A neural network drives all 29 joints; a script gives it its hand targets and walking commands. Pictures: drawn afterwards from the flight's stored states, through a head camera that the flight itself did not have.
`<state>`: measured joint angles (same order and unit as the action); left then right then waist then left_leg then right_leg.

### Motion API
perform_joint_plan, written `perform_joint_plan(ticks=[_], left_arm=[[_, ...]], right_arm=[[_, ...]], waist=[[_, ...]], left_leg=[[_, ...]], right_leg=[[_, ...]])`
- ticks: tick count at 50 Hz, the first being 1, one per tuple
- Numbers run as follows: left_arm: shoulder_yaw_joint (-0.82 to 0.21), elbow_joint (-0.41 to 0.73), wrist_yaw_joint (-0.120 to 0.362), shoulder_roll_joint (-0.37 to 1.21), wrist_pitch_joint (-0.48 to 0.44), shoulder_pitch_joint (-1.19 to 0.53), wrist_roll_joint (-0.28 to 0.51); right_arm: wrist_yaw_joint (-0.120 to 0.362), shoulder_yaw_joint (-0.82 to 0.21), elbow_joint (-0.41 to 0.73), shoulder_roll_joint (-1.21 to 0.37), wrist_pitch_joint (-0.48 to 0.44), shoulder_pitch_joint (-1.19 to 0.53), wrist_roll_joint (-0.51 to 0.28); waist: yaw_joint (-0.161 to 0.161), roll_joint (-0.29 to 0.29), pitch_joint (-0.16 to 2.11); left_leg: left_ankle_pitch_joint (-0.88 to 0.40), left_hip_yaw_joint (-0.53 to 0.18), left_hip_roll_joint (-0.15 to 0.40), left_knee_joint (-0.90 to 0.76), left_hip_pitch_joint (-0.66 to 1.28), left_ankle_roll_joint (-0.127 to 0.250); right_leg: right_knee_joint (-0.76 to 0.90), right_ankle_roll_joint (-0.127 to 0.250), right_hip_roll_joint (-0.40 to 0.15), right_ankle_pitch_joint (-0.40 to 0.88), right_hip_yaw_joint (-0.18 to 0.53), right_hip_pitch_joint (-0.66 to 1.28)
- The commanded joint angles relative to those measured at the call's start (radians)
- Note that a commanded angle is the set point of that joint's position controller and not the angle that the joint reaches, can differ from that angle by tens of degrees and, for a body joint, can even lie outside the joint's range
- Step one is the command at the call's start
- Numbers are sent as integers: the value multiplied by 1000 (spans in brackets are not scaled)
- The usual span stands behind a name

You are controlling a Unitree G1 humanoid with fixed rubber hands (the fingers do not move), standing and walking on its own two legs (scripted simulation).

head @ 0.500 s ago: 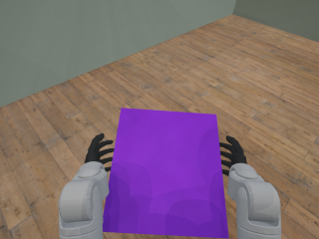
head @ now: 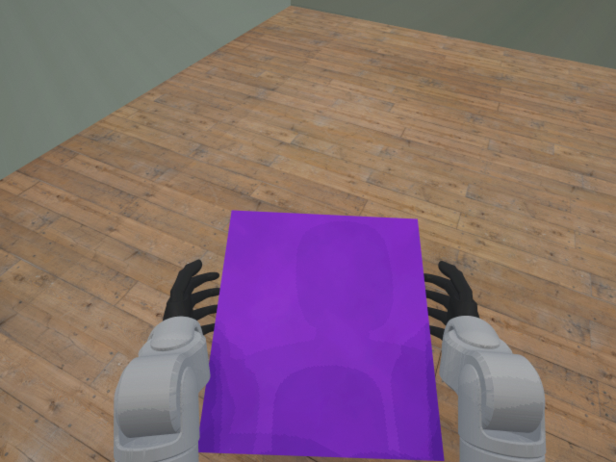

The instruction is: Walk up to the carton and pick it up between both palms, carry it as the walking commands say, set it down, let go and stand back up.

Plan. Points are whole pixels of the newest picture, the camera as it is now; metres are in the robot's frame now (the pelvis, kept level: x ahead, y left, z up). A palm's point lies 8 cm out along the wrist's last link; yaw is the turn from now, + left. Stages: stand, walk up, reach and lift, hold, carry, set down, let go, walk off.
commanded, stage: carry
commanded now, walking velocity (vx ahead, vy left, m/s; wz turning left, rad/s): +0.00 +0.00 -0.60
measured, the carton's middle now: (318, 335) +0.29 +0.00 +0.01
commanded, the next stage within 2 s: none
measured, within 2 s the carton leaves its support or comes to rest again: neither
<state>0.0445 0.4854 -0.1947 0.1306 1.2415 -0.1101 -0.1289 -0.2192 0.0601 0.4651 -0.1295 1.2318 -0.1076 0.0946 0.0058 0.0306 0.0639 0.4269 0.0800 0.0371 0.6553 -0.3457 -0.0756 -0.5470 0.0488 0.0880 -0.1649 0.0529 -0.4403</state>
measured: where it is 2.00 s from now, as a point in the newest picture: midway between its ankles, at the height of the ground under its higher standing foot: outside the picture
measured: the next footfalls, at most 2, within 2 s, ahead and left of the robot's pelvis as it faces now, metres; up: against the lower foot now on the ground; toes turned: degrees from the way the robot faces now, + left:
left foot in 0.02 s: -0.01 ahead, +0.08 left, +0.00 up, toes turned -3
right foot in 0.32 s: -0.03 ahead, -0.15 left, +0.00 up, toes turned -14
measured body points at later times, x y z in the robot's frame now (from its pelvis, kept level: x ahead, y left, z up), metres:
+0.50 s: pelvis -0.07 -0.04 +0.00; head -0.06 -0.04 +0.45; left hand +0.23 +0.05 +0.09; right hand +0.14 -0.26 +0.08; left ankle -0.04 +0.09 -0.71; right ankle -0.07 -0.14 -0.73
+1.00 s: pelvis -0.11 -0.02 +0.01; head -0.14 -0.01 +0.46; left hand +0.20 +0.08 +0.08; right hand +0.13 -0.23 +0.08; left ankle -0.05 +0.09 -0.73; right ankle -0.07 -0.14 -0.73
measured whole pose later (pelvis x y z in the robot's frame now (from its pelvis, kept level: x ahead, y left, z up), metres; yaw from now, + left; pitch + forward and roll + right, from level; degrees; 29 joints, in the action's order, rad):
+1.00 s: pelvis -0.11 -0.02 +0.01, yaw -11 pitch +1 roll +0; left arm 0.10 0.15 -0.15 0.14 1.10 -0.20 -0.18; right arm -0.16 0.12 0.17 -0.13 1.10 -0.15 0.16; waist -0.01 0.02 0.11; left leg 0.20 0.12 0.04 0.50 -0.32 0.01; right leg -0.49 0.01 -0.03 -0.15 -0.06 -0.36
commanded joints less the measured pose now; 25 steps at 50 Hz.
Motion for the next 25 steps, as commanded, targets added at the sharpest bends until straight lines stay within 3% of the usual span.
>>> perform_joint_plan(ticks=[1,2,3,4,5,6,8,12,14,15,16,17,18,19,21,25], left_arm=[[-625,84,240,938,-16,-387,378],[-633,99,245,949,-11,-399,387],[-654,129,244,949,-10,-480,406],[-655,110,247,951,-8,-488,414],[-668,91,250,971,-7,-481,430],[-680,83,252,983,-6,-472,440],[-680,94,246,986,-8,-460,447],[-653,72,232,959,-1,-438,430],[-639,50,228,957,4,-417,417],[-630,37,228,957,6,-410,408],[-617,21,230,952,7,-402,394],[-602,9,235,946,6,-389,381],[-592,10,236,953,-9,-397,375],[-589,9,238,973,-13,-391,379],[-586,38,242,998,-29,-405,367],[-577,74,242,1013,-42,-406,357]], right_arm=[[279,-645,96,-945,-13,-385,-394],[278,-621,67,-928,-15,-365,-373],[280,-607,69,-935,-19,-361,-370],[279,-603,93,-929,-22,-356,-363],[280,-600,110,-921,-25,-373,-354],[280,-588,112,-912,-26,-381,-348],[277,-571,124,-903,-24,-373,-350],[274,-578,131,-882,-17,-352,-351],[273,-588,124,-879,-10,-352,-355],[274,-595,118,-878,-8,-353,-359],[275,-603,115,-878,-7,-363,-365],[275,-612,118,-880,-7,-382,-369],[278,-651,162,-883,-1,-419,-383],[285,-670,158,-896,2,-445,-399],[297,-703,161,-946,-7,-492,-429],[309,-714,168,-982,-13,-491,-453]], waist=[[-19,12,302],[-15,-255,262],[-2,-383,201],[-11,-239,168],[-24,-131,176],[-29,-130,193],[-27,-214,210],[0,-259,255],[-6,-253,282],[-11,-222,299],[-8,-158,324],[-7,-47,321],[-18,211,324],[-21,241,313],[-22,133,296],[-15,111,283]], left_leg=[[-46,-66,112,-323,290,33],[-119,-313,355,-382,296,127],[-346,-372,519,-414,235,233],[-541,-273,482,-363,177,232],[-674,-145,398,-300,152,191],[-751,-48,331,-254,175,151],[-812,12,278,-204,221,128],[-779,-28,297,-163,262,156],[-750,-20,289,-107,265,137],[-705,8,278,-68,232,110],[-603,23,252,-15,164,80],[-334,24,212,58,25,44],[8,75,134,116,-126,-3],[157,46,125,180,-134,-8],[87,18,105,215,-108,4],[-46,52,48,11,11,18]], right_leg=[[80,8,-178,54,193,50],[-101,-59,-60,-124,44,-96],[-374,-64,-30,-374,-73,-207],[-527,-62,-93,-368,-70,-187],[-571,-62,-116,-327,-58,-134],[-536,-66,-123,-295,-64,-124],[-422,-76,-88,-292,-130,-100],[-223,-75,-62,-257,-176,-19],[-35,-62,-59,-150,-185,58],[114,-59,-80,-21,-192,157],[159,-60,-128,31,-145,283],[135,-38,-230,325,-25,395],[71,68,-395,701,179,452],[83,120,-435,738,205,418],[94,119,-398,600,133,371],[109,88,-312,286,59,292]])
